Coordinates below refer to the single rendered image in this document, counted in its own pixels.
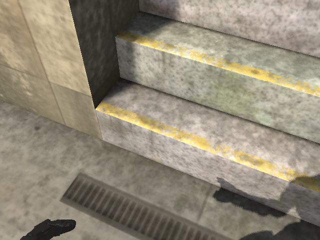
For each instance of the left robot hand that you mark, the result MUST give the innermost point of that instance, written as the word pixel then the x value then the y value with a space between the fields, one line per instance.
pixel 49 229

